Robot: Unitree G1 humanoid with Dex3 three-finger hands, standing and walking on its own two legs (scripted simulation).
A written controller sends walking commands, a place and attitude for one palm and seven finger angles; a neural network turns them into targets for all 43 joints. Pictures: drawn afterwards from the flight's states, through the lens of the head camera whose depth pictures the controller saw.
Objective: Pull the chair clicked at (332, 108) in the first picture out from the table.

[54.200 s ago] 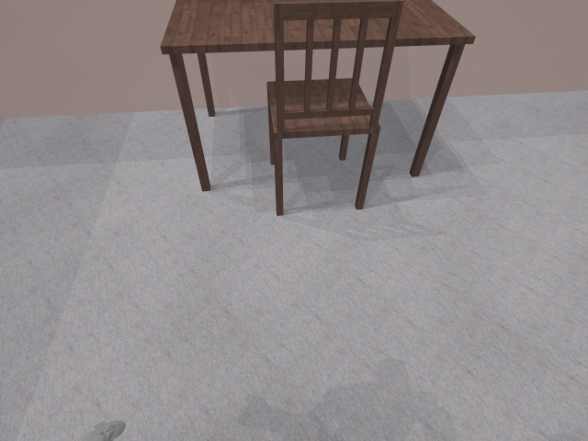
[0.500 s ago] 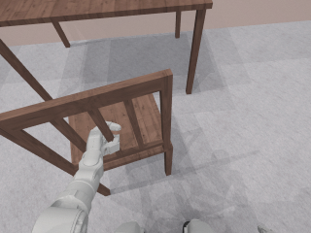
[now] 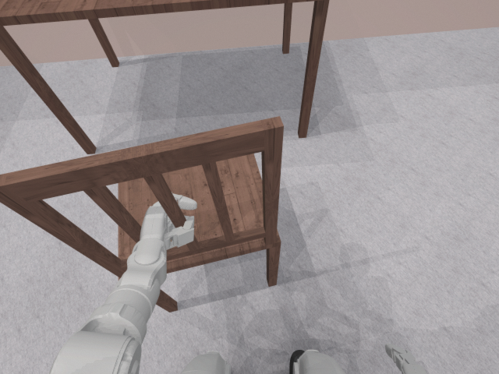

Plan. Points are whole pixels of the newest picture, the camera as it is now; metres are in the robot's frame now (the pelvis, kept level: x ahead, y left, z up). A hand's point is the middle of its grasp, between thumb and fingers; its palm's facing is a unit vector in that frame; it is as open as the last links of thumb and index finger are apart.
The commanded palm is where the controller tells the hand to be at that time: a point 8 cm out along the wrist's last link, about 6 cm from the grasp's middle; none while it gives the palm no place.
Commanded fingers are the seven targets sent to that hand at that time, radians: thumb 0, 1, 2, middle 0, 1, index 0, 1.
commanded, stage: stop walking, hand still on the chair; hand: left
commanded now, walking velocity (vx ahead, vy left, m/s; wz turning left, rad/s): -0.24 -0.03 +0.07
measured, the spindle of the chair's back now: (177, 217) +0.39 +0.15 -0.05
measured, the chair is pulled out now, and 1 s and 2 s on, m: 0.57 0.66 0.66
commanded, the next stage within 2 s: open the thumb and straighten the fingers in 1.00 s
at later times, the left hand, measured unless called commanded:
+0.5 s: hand (182, 282) +0.26 +0.12 -0.06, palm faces +0.01 -0.98 -0.19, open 5.4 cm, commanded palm +0.25 +0.18 -0.04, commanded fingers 0.00 0.90 0.90 -0.50 -1.45 -0.50 -1.45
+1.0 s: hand (181, 282) +0.26 +0.12 -0.06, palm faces -0.02 -0.98 -0.18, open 5.4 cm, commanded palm +0.25 +0.18 -0.04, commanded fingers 0.00 0.90 0.90 -0.50 -1.45 -0.50 -1.45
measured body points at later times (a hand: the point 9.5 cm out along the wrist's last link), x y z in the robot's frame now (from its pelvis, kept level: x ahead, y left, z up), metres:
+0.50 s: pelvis -0.02 +0.00 +0.01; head +0.00 -0.02 +0.45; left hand +0.26 +0.18 -0.04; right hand +0.08 -0.25 -0.12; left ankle -0.02 +0.15 -0.73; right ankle +0.05 -0.12 -0.73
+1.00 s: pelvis +0.01 +0.01 +0.01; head +0.03 +0.00 +0.46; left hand +0.26 +0.18 -0.04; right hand +0.17 -0.23 -0.09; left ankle -0.02 +0.15 -0.73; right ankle +0.05 -0.12 -0.73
